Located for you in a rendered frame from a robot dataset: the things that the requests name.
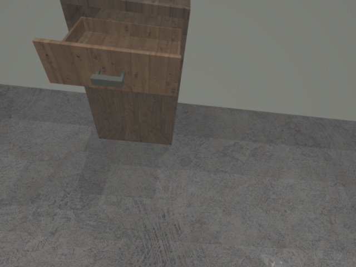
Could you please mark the robot right hand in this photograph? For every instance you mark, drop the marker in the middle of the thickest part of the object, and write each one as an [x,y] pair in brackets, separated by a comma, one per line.
[270,261]

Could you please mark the handle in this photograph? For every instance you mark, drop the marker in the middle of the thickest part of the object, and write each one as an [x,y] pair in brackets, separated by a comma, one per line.
[104,80]

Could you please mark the cabinet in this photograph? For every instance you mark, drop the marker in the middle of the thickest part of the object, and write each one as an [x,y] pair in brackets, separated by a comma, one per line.
[125,115]

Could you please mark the drawer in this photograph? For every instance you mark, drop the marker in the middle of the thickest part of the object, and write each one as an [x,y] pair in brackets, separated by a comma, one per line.
[149,55]

